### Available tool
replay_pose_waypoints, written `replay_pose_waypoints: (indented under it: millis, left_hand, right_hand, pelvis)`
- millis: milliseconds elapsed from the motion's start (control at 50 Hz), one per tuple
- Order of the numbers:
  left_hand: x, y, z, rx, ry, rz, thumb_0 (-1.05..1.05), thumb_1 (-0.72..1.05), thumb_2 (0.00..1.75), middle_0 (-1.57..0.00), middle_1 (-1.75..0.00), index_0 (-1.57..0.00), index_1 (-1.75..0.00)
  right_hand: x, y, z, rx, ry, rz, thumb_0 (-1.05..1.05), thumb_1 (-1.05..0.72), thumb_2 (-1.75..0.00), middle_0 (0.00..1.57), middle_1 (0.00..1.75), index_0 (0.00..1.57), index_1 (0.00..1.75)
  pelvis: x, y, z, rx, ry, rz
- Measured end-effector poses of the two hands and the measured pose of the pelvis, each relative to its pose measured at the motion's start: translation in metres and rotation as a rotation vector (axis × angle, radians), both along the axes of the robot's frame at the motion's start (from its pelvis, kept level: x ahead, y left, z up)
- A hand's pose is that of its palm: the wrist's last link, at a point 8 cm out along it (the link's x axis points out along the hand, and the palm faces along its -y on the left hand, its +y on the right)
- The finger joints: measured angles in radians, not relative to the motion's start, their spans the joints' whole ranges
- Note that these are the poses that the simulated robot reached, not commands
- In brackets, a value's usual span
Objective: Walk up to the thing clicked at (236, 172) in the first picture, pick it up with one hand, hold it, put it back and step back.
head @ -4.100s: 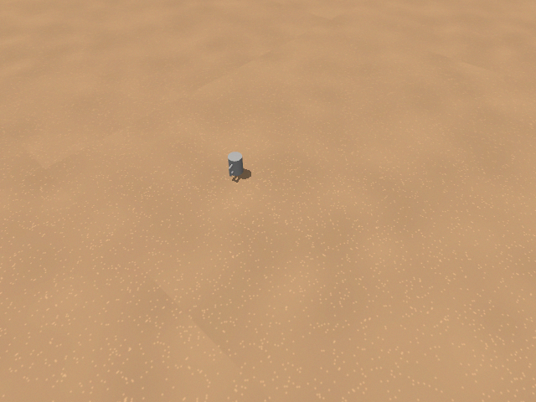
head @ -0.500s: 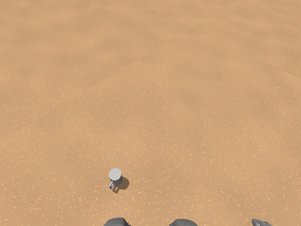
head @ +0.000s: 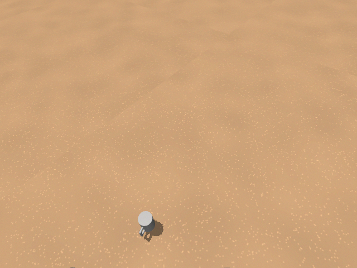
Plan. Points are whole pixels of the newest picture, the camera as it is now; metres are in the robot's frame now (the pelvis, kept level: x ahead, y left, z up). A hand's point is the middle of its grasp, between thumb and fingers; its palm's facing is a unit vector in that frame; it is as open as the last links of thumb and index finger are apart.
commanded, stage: walk up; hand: left
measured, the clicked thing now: (145, 224) +0.42 +0.23 -0.71
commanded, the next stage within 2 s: stand in 0.90 s
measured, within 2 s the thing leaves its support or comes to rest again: neither
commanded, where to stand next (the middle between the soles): +0.07 +0.01 m, yaw +0 degrees
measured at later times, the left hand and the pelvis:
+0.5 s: hand out of the picture +0.10 +0.26 -0.14, palm faces -0.01 -0.95 -0.32, open 7.3 cm; pelvis +0.01 +0.01 +0.02, yaw +0 degrees
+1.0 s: hand out of the picture +0.09 +0.26 -0.14, palm faces +0.01 -0.95 -0.32, open 7.3 cm; pelvis +0.03 +0.01 +0.02, yaw +1 degrees
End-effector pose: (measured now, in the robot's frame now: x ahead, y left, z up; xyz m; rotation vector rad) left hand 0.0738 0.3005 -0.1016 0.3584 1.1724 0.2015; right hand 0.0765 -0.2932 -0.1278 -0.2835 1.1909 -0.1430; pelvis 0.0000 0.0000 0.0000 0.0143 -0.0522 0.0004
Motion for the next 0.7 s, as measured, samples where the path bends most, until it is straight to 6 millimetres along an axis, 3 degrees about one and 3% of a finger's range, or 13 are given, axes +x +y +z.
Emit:
replay_pose_waypoints:
  millis: [160,280,700]
  left_hand:
    - [0.037,-0.008,-0.002,-0.060,-0.053,-0.020,0.00,0.90,0.90,-0.20,-0.30,-0.21,-0.30]
    - [0.047,-0.005,-0.004,-0.085,-0.054,-0.015,0.00,0.91,0.90,-0.20,-0.30,-0.21,-0.30]
    - [-0.006,0.014,-0.002,-0.041,0.103,0.087,0.00,0.91,0.90,-0.20,-0.30,-0.21,-0.30]
  right_hand:
    - [-0.014,-0.004,0.018,-0.044,0.050,-0.027,0.01,-0.90,-0.89,0.21,0.30,0.21,0.30]
    - [-0.013,-0.005,0.030,-0.080,0.060,-0.040,0.01,-0.90,-0.90,0.21,0.30,0.21,0.30]
    - [0.038,0.016,0.025,-0.027,0.014,0.003,0.00,-0.90,-0.89,0.21,0.30,0.21,0.30]
  pelvis:
    - [0.006,0.005,0.009,-0.009,0.001,-0.002]
    - [0.009,0.009,0.013,-0.016,0.002,0.000]
    - [0.022,0.013,0.018,-0.017,0.011,0.016]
